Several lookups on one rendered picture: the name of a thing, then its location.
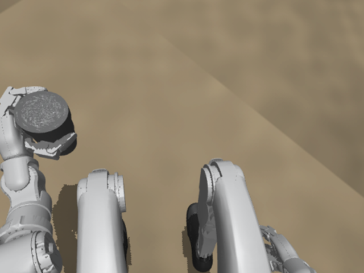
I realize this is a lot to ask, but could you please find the right robot hand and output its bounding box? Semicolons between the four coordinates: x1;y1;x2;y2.
259;225;299;273

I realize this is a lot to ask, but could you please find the left robot arm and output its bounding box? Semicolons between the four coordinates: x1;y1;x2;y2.
0;156;63;273

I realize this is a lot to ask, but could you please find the left robot hand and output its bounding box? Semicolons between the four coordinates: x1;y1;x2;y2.
0;86;77;161

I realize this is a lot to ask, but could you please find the right robot foot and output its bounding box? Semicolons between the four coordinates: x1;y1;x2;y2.
187;202;213;272

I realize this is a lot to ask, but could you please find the right robot arm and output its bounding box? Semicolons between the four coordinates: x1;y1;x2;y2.
282;258;317;273

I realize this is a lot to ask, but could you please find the cup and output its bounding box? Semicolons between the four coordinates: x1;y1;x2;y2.
14;91;77;156

